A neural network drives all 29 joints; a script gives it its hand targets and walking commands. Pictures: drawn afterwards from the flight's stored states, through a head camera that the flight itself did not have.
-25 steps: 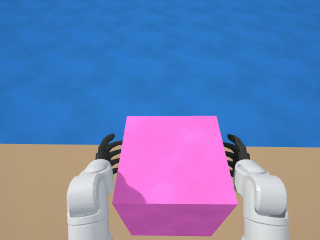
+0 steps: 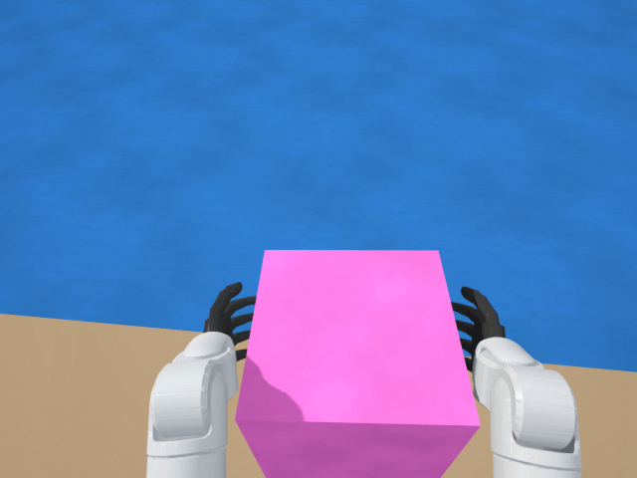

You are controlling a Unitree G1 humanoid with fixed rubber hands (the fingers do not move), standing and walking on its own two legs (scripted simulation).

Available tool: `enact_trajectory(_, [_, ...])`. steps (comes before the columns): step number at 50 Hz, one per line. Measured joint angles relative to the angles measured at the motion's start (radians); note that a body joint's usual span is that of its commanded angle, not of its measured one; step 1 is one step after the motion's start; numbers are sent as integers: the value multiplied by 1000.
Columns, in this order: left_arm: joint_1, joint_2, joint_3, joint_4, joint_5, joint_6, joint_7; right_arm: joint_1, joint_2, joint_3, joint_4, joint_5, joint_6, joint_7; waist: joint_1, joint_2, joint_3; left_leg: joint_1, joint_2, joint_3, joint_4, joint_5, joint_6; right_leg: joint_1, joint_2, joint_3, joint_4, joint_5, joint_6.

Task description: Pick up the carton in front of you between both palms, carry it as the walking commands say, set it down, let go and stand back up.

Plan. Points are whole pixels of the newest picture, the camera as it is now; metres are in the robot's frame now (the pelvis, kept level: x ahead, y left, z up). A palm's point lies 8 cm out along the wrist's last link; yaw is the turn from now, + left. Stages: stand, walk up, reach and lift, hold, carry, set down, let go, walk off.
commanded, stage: carry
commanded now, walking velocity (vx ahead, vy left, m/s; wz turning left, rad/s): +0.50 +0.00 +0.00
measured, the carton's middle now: (349, 374) +0.26 +0.01 -0.02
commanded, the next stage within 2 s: none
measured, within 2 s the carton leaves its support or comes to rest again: neither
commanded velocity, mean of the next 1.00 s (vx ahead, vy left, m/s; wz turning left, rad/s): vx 0.50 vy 0.00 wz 0.00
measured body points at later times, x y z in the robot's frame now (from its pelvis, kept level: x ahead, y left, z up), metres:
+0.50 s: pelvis +0.33 +0.04 -0.01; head +0.38 +0.06 +0.43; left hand +0.72 +0.16 +0.08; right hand +0.68 -0.14 +0.08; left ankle +0.39 +0.09 -0.74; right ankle +0.20 -0.08 -0.63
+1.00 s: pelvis +0.67 +0.00 -0.01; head +0.76 +0.00 +0.43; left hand +1.03 +0.17 +0.06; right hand +1.05 -0.14 +0.06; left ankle +0.56 +0.11 -0.66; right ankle +0.67 -0.06 -0.75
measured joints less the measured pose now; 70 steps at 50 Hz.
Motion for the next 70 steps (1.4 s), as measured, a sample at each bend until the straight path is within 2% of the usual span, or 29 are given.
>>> enact_trajectory(5, [19, 2, 9, -30, -13, -27, -1, 11, 0, 26, -14, -4, -33, -1, 5, -15, -12, -174, 17, 28, -197, 95, -8, 135, -4, 27, -113, -32, 17])
enact_trajectory(10, [-24, -1, 19, -29, -22, -34, -1, -12, 1, 10, -40, 1, -34, -9, 2, -10, -39, -230, 19, 60, -418, 202, -5, 260, -1, 47, -139, -119, 46])
enact_trajectory(13, [-91, 4, 32, -6, -24, -26, 2, -71, -3, -17, -29, 11, -23, -16, 2, -8, -46, -220, 4, 85, -519, 256, 11, 338, 3, 57, -132, -190, 70])
enact_trajectory(16, [-199, 40, 37, 59, -29, -6, 17, -182, -35, -31, 43, 23, -8, -27, -2, -20, -48, -175, -24, 113, -586, 258, 41, 402, -4, 69, -85, -284, 99])
enact_trajectory(18, [-286, 81, 47, 121, -39, 11, 23, -289, -61, -37, 134, 35, 1, -32, -21, -31, -41, -119, -53, 131, -618, 259, 62, 391, -32, 70, 77, -374, 107])
enact_trajectory(19, [-334, 108, 52, 166, -49, 16, 25, -342, -71, -39, 189, 38, -2, -35, -36, -46, -31, -129, -62, 138, -560, 242, 75, 336, -56, 91, 236, -355, 96])
enact_trajectory(22, [-462, 161, 70, 306, -75, 34, 28, -464, -101, -46, 328, 53, 8, -52, -68, -41, 16, -113, -68, 132, -505, 133, 93, 93, -13, 225, 715, -300, 62])
enact_trajectory(23, [-497, 165, 77, 343, -76, 41, 30, -489, -111, -51, 358, 63, 13, -55, -74, -37, 31, -94, -69, 128, -525, 128, 86, 19, -3, 241, 797, -274, 50])
enact_trajectory(25, [-556, 164, 92, 397, -70, 48, 34, -528, -127, -67, 401, 79, 17, -58, -78, -31, 56, -52, -74, 123, -576, 124, 85, -109, -3, 252, 841, -224, 38])
enact_trajectory(29, [-631, 156, 119, 446, -51, 38, 39, -594, -140, -108, 449, 93, 2, -60, -78, -19, 91, 29, -80, 110, -655, 99, 91, -288, -18, 253, 740, -162, 42])
enact_trajectory(34, [-645, 141, 149, 433, -42, 15, 42, -624, -126, -141, 451, 82, -21, -60, -72, -25, 95, 137, -95, 91, -720, 38, 76, -350, -24, 233, 433, -29, 51])
enact_trajectory(40, [-589, 120, 173, 337, -49, 18, 43, -591, -92, -137, 376, 61, -19, -59, -63, -31, 63, 269, -121, 81, -679, -128, 47, -233, 19, 167, 87, 245, 32])
enact_trajectory(41, [-577, 111, 175, 327, -48, 15, 42, -580, -91, -135, 362, 60, -17, -58, -59, -20, 59, 284, -117, 83, -634, -168, 42, -199, 31, 159, 44, 302, 23])
enact_trajectory(42, [-559, 99, 175, 318, -45, 6, 42, -567, -92, -132, 353, 61, -17, -57, -51, 10, 64, 296, -94, 83, -573, -201, 40, -170, 47, 146, 37, 423, 8])
enact_trajectory(43, [-543, 87, 171, 316, -40, -1, 41, -549, -95, -130, 342, 62, -13, -56, -45, 43, 70, 300, -65, 75, -496, -133, 36, -135, 64, 125, 34, 517, -5])
enact_trajectory(44, [-532, 74, 164, 321, -35, -8, 40, -528, -99, -133, 327, 65, -8, -55, -35, 64, 76, 278, -44, 54, -385, -119, 25, -109, 80, 111, 50, 508, -17])
enact_trajectory(45, [-528, 63, 154, 327, -27, -13, 40, -508, -105, -137, 311, 69, -2, -53, -18, 64, 82, 228, -47, 17, -241, -132, 9, -96, 86, 107, 73, 458, -34])
enact_trajectory(47, [-515, 53, 132, 325, -21, -16, 46, -482, -108, -145, 286, 73, 4, -50, 19, 31, 100, 106, -84, -36, -14, -163, -2, -65, 83, 116, 87, 378, -55])
enact_trajectory(49, [-489, 58, 118, 293, -34, -14, 52, -476, -95, -151, 263, 66, 10, -48, 51, -2, 122, 0, -100, -47, 18, -146, -2, -19, 77, 130, 54, 349, -48])
enact_trajectory(51, [-471, 68, 116, 253, -57, -14, 59, -480, -77, -155, 235, 55, 11, -47, 75, -19, 139, -84, -96, -47, -84, -94, -4, 31, 75, 137, 15, 333, -38])
enact_trajectory(53, [-475, 76, 117, 230, -79, -21, 65, -484, -62, -163, 204, 43, 7, -46, 97, -21, 143, -157, -86, -48, -202, 23, -4, 74, 79, 139, 2, 299, -37])
enact_trajectory(56, [-500, 86, 116, 235, -102, -34, 70, -483, -50, -168, 171, 22, -2, -44, 123, -8, 125, -184, -77, -38, -498, 283, -6, 146, 95, 139, 26, 207, -30])
enact_trajectory(58, [-525, 94, 115, 266, -111, -37, 70, -486, -48, -173, 173, 3, -3, -38, 129, 3, 92, -152, -81, -16, -682, 460, 6, 195, 106, 138, 79, 116, -20])
enact_trajectory(60, [-556, 115, 117, 317, -116, -33, 66, -505, -49, -170, 213, -15, -1, -32, 120, 9, 46, -89, -84, 26, -779, 573, 23, 226, 108, 139, 204, -12, -12])
enact_trajectory(62, [-607, 155, 118, 388, -119, -32, 54, -547, -53, -160, 283, -34, -13, -30, 86, -32, 15, -63, -119, 55, -705, 303, 75, 155, 85, 190, 470, -180, 19])
enact_trajectory(63, [-629, 170, 122, 426, -120, -31, 50, -568, -60, -152, 325, -39, -17, -29, 65, -47, 12, -74, -136, 63, -655, 210, 93, 85, 82, 228, 625, -244, 34])
enact_trajectory(65, [-642, 178, 121, 481, -113, -17, 48, -577, -75, -138, 383, -30, -5, -31, 17, -46, 8, -81, -147, 73, -604, 158, 96, -53, 71, 266, 837, -278, 41])
enact_trajectory(67, [-629, 166, 122, 498, -100, 6, 45, -553, -85, -133, 395, 4, 18, -27, -27, -30, 15, -60, -149, 72, -594, 122, 102, -172, 48, 277, 901, -265, 45])
enact_trajectory(70, [-592, 130, 133, 455, -68, 28, 44, -507, -92, -128, 366, 46, 28, -41, -81, -13, 43, -6, -138, 66, -614, 80, 97, -314, 8, 276, 840, -240, 57])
